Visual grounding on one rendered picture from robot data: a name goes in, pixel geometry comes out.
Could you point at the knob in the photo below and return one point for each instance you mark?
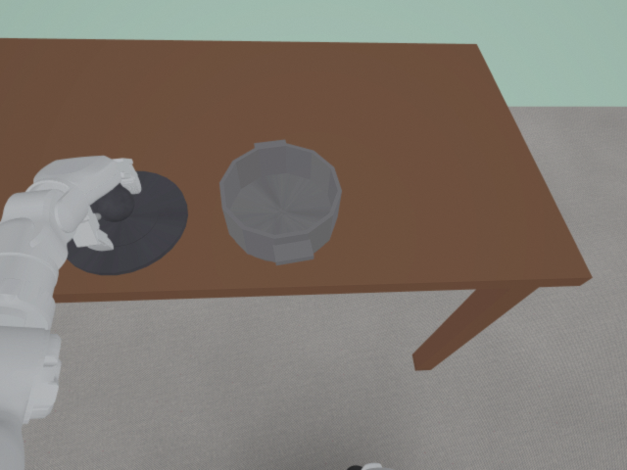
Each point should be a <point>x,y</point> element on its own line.
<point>117,205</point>

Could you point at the lid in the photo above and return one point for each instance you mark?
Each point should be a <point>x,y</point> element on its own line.
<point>151,231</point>

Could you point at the left robot forearm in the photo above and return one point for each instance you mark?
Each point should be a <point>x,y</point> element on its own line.
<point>35,228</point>

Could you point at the table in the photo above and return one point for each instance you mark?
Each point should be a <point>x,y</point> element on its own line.
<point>439,189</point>

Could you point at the pot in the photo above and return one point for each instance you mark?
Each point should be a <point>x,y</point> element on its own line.
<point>280,201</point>

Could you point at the left robot upper arm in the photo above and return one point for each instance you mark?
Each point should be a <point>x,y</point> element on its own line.
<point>29,383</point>

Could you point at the robot left hand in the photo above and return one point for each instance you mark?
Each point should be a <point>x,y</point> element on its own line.
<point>95,176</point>

